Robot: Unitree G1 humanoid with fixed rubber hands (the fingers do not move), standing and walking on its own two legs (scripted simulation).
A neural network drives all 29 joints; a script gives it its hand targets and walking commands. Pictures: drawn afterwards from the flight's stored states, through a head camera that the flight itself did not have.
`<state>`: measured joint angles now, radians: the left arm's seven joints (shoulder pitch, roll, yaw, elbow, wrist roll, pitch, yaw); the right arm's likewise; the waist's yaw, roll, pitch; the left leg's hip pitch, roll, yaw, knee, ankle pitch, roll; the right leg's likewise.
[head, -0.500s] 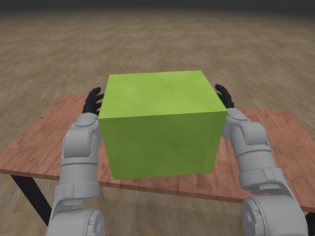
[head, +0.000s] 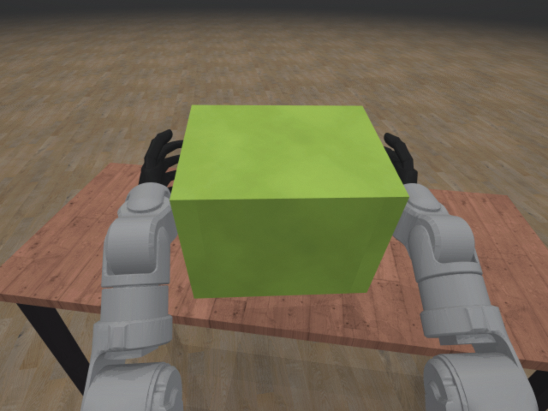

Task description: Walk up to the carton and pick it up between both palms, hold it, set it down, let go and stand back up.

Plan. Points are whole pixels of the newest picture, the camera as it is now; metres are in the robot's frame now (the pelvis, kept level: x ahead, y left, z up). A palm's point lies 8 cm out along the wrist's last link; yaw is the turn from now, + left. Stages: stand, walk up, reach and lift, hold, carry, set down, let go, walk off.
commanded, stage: hold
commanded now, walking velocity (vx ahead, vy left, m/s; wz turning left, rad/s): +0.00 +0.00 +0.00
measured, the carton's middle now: (280, 199) +0.36 +0.02 +0.21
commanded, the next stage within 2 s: set down in 1.30 s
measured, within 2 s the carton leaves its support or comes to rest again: neither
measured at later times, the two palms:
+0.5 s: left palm (155, 191) +0.35 +0.19 +0.23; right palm (396, 187) +0.38 -0.14 +0.23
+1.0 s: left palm (160, 201) +0.35 +0.19 +0.21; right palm (394, 198) +0.38 -0.14 +0.21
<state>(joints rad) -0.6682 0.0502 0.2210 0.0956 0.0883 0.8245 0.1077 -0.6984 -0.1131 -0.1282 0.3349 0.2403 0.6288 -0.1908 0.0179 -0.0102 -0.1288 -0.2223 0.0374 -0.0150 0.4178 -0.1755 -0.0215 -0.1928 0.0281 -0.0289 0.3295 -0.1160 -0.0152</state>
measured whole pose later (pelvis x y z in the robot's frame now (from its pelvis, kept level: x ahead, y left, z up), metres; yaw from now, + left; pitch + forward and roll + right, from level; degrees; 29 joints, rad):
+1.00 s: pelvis +0.00 +0.00 +0.00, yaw +0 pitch -1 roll -1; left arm -0.67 0.05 0.24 0.20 0.12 0.83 0.07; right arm -0.74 -0.11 -0.13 0.45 0.24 0.66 -0.19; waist 0.02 0.00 -0.12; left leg -0.22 0.04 -0.02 0.42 -0.18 -0.02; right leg -0.19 0.03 -0.03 0.33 -0.12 -0.02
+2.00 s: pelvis +0.02 +0.00 +0.00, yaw +0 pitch +0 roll -1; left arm -0.70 0.02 0.21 0.23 0.19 0.57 0.10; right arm -0.67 -0.08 -0.16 0.66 0.12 0.11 -0.07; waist 0.02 -0.01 -0.02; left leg -0.19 0.04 -0.02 0.39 -0.19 -0.03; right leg -0.16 0.03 -0.03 0.30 -0.13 -0.02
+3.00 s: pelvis +0.04 -0.01 +0.00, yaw +0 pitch +2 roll -1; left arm -0.57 -0.07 0.24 0.40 0.19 0.41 0.20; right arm -0.77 -0.17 -0.13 0.98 0.12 0.02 0.06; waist 0.02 0.02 -0.05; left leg -0.22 0.04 -0.02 0.37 -0.19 -0.03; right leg -0.20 0.03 -0.03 0.30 -0.15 -0.02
